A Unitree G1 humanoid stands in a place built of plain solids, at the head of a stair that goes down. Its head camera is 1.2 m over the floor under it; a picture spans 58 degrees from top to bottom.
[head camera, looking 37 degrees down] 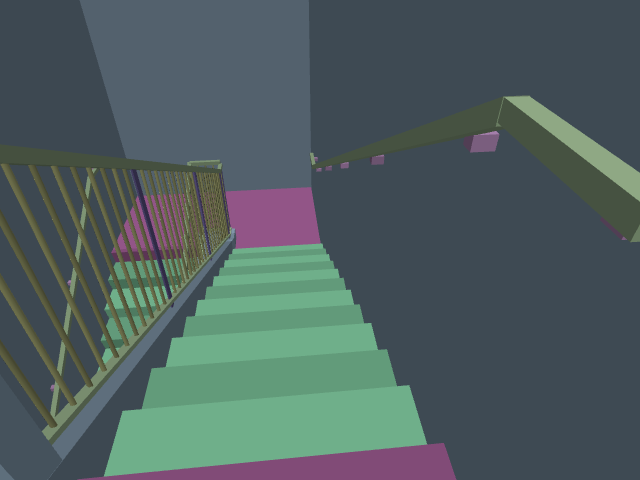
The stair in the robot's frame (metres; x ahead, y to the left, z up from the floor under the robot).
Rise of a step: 0.16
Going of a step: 0.29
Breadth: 1.00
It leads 6 degrees to the left of straight ahead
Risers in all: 12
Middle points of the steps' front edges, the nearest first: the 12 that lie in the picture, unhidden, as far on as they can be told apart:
0.59 0.15 0.00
0.88 0.18 -0.15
1.17 0.21 -0.32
1.47 0.23 -0.48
1.76 0.26 -0.64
2.05 0.29 -0.80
2.35 0.32 -0.96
2.64 0.35 -1.12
2.94 0.38 -1.28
3.23 0.41 -1.44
3.52 0.44 -1.60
3.81 0.47 -1.76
